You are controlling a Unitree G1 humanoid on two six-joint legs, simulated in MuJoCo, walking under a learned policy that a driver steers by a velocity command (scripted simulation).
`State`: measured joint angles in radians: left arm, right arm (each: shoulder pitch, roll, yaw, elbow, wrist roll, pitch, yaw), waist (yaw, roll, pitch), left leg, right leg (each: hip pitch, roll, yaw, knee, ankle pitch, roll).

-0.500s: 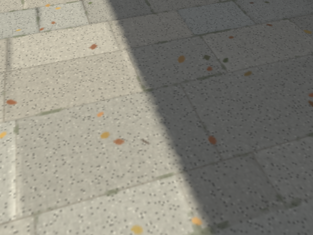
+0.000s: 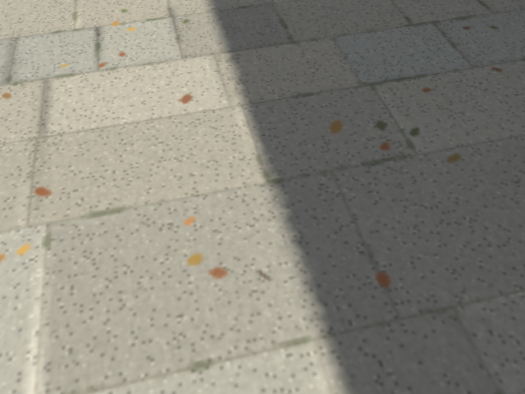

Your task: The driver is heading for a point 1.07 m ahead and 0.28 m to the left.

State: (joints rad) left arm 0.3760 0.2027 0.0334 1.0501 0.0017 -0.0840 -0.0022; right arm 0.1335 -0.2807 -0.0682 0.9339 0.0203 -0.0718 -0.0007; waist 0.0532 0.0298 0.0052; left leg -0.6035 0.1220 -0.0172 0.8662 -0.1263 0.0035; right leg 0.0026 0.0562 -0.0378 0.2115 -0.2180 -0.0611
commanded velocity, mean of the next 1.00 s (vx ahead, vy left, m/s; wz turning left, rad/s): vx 0.38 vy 0.00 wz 0.00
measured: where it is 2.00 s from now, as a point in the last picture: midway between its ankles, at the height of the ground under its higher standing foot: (267, 315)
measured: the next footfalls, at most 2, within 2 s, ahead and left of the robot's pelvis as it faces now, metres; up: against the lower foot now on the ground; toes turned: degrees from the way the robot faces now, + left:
left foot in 0.22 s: +0.30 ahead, +0.16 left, +0.00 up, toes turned +3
right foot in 0.78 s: +0.61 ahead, -0.05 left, +0.00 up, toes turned -2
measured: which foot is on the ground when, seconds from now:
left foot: up 0.00-0.20, down 0.22-0.78, up 0.80-1.00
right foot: down 0.00-0.24, up 0.26-0.76, down 0.78-1.00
